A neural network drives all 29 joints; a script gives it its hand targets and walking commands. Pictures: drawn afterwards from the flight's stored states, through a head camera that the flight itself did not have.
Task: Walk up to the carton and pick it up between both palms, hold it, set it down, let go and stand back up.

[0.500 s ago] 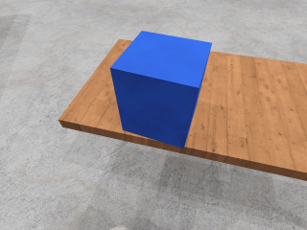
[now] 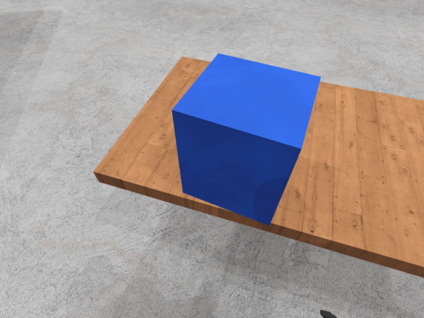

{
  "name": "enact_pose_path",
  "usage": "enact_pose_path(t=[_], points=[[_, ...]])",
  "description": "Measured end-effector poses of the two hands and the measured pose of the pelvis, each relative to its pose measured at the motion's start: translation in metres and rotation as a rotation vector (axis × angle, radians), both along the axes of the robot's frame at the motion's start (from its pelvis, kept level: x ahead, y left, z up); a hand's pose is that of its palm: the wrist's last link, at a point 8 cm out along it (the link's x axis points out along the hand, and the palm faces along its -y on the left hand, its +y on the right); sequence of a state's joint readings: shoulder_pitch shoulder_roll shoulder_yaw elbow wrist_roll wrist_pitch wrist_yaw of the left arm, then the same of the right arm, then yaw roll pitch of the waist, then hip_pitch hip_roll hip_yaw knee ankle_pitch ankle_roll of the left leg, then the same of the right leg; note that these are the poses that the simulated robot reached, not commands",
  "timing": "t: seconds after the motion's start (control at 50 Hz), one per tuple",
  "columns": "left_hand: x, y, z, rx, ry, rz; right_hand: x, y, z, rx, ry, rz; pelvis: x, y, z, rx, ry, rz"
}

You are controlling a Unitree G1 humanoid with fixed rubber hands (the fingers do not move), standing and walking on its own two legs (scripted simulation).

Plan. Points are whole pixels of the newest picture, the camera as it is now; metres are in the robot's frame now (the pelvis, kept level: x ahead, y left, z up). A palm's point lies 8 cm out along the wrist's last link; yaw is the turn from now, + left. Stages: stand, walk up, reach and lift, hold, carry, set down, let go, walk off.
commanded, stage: walk up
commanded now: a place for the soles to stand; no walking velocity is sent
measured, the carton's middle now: (244, 141) +0.45 -0.06 +0.07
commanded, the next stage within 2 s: none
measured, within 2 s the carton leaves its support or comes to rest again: neither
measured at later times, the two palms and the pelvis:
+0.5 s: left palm out of the picture +0.02 +0.26 -0.13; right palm out of the picture +0.04 -0.26 -0.13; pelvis -0.01 +0.00 +0.00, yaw +0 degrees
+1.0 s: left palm out of the picture +0.15 +0.38 -0.12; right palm out of the picture +0.10 -0.13 -0.12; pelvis +0.06 +0.12 +0.00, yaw -12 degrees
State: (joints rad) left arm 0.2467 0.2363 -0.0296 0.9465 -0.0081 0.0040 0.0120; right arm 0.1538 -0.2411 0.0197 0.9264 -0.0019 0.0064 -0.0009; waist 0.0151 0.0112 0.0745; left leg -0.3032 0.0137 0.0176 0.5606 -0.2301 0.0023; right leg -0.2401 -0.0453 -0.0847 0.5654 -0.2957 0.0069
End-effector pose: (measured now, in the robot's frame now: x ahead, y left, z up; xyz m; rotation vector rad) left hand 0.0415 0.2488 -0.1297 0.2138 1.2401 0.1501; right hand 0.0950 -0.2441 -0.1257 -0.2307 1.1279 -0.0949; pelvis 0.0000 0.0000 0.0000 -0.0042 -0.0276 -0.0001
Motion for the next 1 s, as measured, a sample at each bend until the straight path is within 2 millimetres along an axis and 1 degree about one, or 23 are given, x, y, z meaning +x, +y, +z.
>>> enact_pose_path(t=[0.12, 0.2, 0.26, 0.32, 0.42, 0.48, 0.52, 0.58, 0.62, 0.66, 0.7, 0.76, 0.8, 0.84, 0.88, 0.92, 1.0], points=[[0.022, 0.000, 0.003, 0.004, -0.062, -0.009, -0.014, -0.005, -0.005, -0.005, 0.033, -0.015, -0.002, -0.001, -0.001, -0.003, -0.005, 0.005], [0.032, 0.001, 0.003, 0.003, -0.084, -0.016, -0.027, -0.009, -0.004, -0.021, 0.057, -0.028, -0.005, -0.001, -0.002, -0.005, -0.012, 0.013], [0.034, 0.001, 0.002, -0.003, -0.089, -0.013, -0.038, -0.010, -0.003, -0.029, 0.077, -0.033, -0.008, 0.000, -0.001, -0.004, -0.013, 0.018], [0.029, 0.003, 0.002, -0.006, -0.082, -0.008, -0.047, -0.010, -0.002, -0.032, 0.103, -0.030, -0.010, 0.001, 0.000, -0.004, -0.010, 0.028], [0.009, 0.006, -0.001, -0.004, -0.033, 0.007, -0.058, -0.010, -0.001, -0.030, 0.133, -0.034, -0.011, 0.000, 0.002, -0.001, -0.001, 0.040], [-0.015, 0.007, 0.000, 0.020, 0.009, 0.012, -0.058, -0.013, -0.001, -0.030, 0.154, 0.001, -0.010, 0.002, 0.003, 0.003, 0.011, 0.010], [-0.039, 0.013, 0.002, 0.050, 0.073, 0.027, -0.054, -0.014, 0.000, -0.036, 0.153, 0.017, -0.008, 0.008, 0.004, 0.007, 0.018, -0.017], [-0.070, 0.026, 0.009, 0.076, 0.181, 0.039, -0.046, -0.007, -0.001, -0.029, 0.135, 0.009, -0.003, 0.021, 0.004, -0.003, 0.029, -0.041], [-0.080, 0.037, 0.013, 0.081, 0.220, 0.050, -0.041, 0.002, -0.003, -0.020, 0.133, 0.003, 0.001, 0.032, 0.004, -0.009, 0.034, -0.053], [-0.082, 0.051, 0.014, 0.083, 0.228, 0.059, -0.036, 0.015, -0.006, -0.014, 0.135, 0.002, 0.007, 0.045, 0.001, -0.018, 0.035, -0.057], [-0.075, 0.067, 0.011, 0.083, 0.214, 0.063, -0.027, 0.033, -0.012, -0.012, 0.136, 0.010, 0.014, 0.060, -0.003, -0.027, 0.033, -0.064], [-0.052, 0.097, -0.003, 0.070, 0.182, 0.052, -0.008, 0.064, -0.020, -0.010, 0.092, -0.008, 0.026, 0.085, -0.015, -0.033, 0.030, -0.085], [-0.029, 0.115, -0.014, 0.069, 0.163, 0.010, 0.000, 0.085, -0.021, -0.006, 0.057, -0.029, 0.031, 0.097, -0.021, 0.000, 0.018, -0.098], [0.001, 0.128, -0.014, 0.078, 0.119, -0.023, 0.004, 0.101, -0.017, 0.004, 0.035, -0.061, 0.035, 0.105, -0.019, -0.006, 0.010, -0.115], [0.033, 0.135, -0.010, 0.084, 0.069, -0.071, 0.005, 0.111, -0.009, 0.007, 0.018, -0.104, 0.039, 0.109, -0.013, -0.005, 0.004, -0.138], [0.062, 0.137, -0.005, 0.080, 0.025, -0.113, 0.005, 0.117, -0.002, 0.003, 0.004, -0.138, 0.045, 0.113, -0.008, -0.005, 0.005, -0.158], [0.111, 0.132, 0.005, 0.068, -0.038, -0.195, 0.003, 0.116, 0.007, -0.012, -0.033, -0.211, 0.059, 0.117, -0.001, 0.003, 0.006, -0.205]])
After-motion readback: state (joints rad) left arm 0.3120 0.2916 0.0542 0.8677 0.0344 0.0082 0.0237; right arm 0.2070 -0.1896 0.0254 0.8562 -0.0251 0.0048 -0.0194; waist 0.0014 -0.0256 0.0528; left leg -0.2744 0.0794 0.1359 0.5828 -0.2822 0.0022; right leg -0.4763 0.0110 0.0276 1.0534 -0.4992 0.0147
